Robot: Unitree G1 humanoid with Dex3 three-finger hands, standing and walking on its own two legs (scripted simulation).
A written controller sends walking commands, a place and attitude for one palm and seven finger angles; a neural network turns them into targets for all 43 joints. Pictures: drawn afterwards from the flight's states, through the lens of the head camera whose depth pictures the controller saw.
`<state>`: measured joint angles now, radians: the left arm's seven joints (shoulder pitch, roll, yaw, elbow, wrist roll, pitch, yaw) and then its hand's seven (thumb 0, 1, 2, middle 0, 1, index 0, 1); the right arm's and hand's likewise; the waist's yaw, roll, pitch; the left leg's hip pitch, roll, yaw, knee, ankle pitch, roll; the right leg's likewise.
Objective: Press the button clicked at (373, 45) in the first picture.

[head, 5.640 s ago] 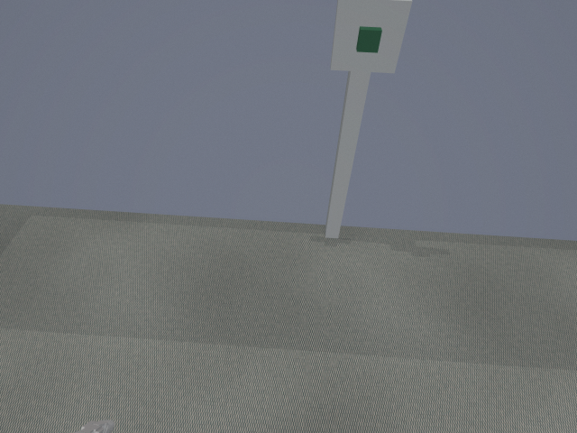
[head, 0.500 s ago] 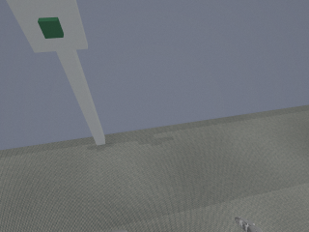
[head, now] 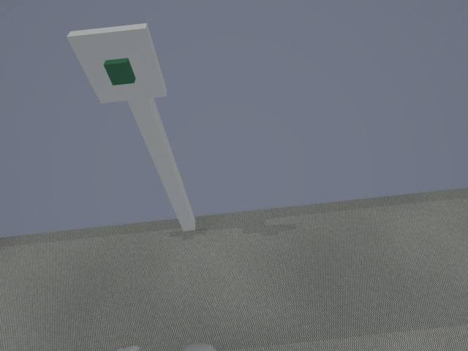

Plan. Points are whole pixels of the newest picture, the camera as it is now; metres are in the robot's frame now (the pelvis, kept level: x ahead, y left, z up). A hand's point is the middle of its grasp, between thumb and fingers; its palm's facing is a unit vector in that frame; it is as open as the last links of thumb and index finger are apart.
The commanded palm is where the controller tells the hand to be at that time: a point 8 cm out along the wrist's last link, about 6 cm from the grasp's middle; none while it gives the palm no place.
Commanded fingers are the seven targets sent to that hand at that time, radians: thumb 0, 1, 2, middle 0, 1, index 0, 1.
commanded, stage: take the last steps up to it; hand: left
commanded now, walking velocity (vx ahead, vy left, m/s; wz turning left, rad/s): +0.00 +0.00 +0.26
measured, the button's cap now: (120, 71) +0.72 +0.31 +0.12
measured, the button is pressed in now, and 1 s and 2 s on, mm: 0 0 0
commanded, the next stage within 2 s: come to a stop and stand still in 0.92 s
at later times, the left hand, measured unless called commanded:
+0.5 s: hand out of the picture -0.03 +0.25 -0.18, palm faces +0.16 -0.97 -0.17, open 7.4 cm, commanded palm none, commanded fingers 0.00 0.90 0.90 -0.20 -0.30 -0.20 -0.30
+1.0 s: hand (150, 289) +0.27 +0.22 -0.16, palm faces +0.13 -0.97 -0.20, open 7.4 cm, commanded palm none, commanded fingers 0.00 0.90 0.90 -0.20 -0.30 -0.20 -0.30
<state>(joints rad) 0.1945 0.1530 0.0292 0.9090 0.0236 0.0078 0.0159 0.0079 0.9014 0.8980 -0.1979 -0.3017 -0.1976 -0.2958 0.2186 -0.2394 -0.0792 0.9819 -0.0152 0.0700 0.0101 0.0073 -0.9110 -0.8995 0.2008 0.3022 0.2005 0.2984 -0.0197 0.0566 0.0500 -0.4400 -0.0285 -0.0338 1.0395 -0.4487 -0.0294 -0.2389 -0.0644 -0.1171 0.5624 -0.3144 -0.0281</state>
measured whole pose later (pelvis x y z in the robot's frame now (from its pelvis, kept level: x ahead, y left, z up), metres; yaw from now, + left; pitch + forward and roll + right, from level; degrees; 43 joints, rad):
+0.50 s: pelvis +0.04 +0.07 +0.01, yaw +5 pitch -2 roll -1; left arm 0.38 0.20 0.05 1.14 0.03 0.03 -0.01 0.01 0.91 0.90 -0.19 -0.30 -0.19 -0.30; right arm 0.27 -0.16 -0.03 1.03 -0.02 -0.05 -0.02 0.00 -0.93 -0.90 0.20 0.30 0.20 0.30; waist 0.03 -0.03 0.01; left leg -0.10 0.01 0.14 0.44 -0.30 0.04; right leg -0.41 -0.11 -0.09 1.04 -0.38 0.02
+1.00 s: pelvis +0.19 +0.04 -0.01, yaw +6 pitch -2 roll +0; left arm 0.15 0.13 0.05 1.02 0.02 -0.06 0.01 0.00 0.91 0.90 -0.20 -0.30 -0.20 -0.30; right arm 0.39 -0.15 -0.05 1.15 -0.02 -0.01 -0.01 0.01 -0.91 -0.90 0.20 0.30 0.20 0.30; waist -0.03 0.04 0.06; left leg -0.37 0.08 0.05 1.17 -0.41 0.01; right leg -0.31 -0.05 -0.18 0.56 -0.21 -0.05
